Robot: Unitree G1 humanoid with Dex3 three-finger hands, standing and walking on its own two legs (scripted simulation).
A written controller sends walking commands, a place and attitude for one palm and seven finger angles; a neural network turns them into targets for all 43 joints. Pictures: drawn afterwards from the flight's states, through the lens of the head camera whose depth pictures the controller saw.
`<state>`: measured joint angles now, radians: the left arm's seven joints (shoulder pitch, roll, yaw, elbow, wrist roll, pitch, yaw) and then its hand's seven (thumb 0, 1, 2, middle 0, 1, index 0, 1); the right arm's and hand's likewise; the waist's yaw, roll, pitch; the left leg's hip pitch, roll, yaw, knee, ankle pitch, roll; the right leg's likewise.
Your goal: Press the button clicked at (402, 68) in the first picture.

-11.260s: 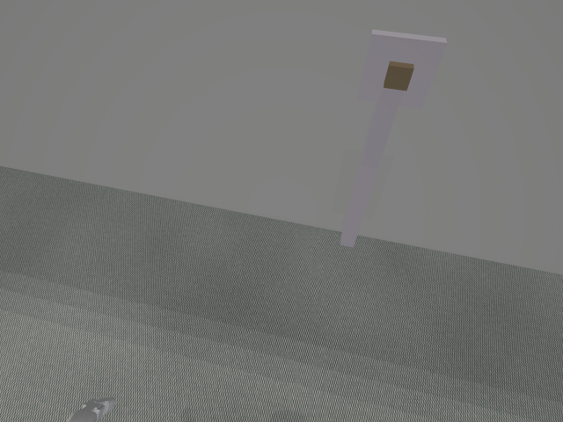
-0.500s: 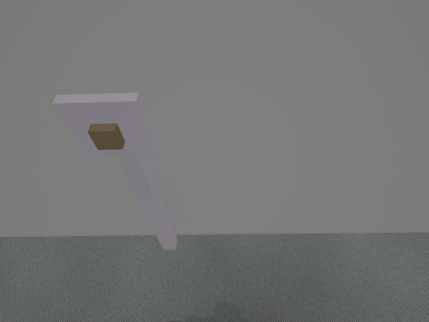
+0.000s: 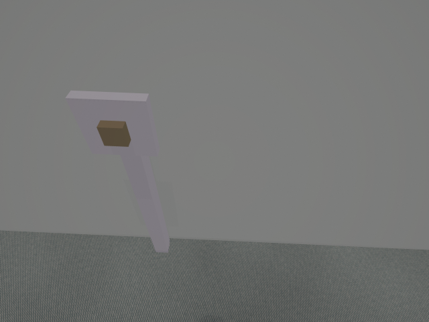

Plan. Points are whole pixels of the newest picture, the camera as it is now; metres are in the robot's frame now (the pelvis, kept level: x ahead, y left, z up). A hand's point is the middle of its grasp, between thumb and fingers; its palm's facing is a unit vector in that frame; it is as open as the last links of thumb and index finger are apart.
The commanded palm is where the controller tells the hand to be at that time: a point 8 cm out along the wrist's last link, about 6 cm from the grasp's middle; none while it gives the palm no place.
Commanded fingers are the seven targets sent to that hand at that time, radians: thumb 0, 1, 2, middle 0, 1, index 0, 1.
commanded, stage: look again from close up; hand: left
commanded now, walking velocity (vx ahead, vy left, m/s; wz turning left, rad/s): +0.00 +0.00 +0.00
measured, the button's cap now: (115, 132) +0.51 +0.29 +0.04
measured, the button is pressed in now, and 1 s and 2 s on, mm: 0 0 0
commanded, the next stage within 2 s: raise the hand and make a fist in 0.48 s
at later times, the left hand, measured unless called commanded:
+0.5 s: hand out of the picture -0.01 +0.23 -0.18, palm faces +0.04 -0.98 -0.19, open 7.4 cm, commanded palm none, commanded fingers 0.00 0.90 0.90 -0.20 -0.30 -0.20 -0.30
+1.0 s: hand (115, 311) +0.15 +0.19 -0.06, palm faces -0.01 -1.00 +0.04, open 5.4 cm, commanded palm +0.11 +0.28 -0.04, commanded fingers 0.00 0.90 0.90 -0.81 -0.96 -0.81 -0.96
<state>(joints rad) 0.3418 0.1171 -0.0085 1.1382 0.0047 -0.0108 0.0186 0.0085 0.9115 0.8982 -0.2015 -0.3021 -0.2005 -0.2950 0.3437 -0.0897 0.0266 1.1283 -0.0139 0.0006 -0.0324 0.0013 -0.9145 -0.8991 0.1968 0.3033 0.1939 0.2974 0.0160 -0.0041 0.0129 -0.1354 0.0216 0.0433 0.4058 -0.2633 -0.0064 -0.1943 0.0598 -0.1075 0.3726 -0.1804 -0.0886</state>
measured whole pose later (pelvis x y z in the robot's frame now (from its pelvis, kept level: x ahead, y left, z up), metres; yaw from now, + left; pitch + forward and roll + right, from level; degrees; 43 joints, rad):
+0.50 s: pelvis -0.02 +0.06 +0.00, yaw +0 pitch -1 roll +0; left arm 0.31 0.15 0.00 1.07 0.01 -0.01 0.03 0.01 0.91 0.90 -0.20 -0.30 -0.20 -0.29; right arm 0.37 -0.11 0.02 1.06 -0.02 -0.02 -0.02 0.00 -0.91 -0.90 0.20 0.30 0.19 0.30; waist 0.00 0.00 -0.02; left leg -0.18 -0.07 0.07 0.45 -0.26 0.08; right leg -0.25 -0.03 -0.07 0.47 -0.20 -0.01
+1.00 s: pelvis -0.01 +0.04 -0.07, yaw +1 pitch +11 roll +0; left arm 0.59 0.15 0.03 0.02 -0.16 -0.48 -0.22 0.01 0.91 0.90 -0.55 -0.68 -0.55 -0.67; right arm 0.14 -0.25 -0.07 0.48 0.01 -0.22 0.05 0.01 -0.91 -0.90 0.20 0.30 0.19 0.30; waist -0.01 -0.07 -0.13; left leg -0.68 -0.04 0.06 1.02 -0.53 0.06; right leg -0.74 0.02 -0.06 1.00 -0.45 -0.06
